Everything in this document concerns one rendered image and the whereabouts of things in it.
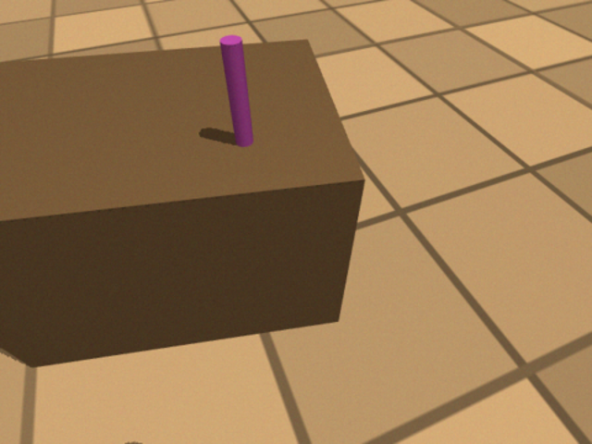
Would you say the can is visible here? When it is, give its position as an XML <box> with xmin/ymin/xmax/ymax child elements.
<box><xmin>220</xmin><ymin>35</ymin><xmax>253</xmax><ymax>147</ymax></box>

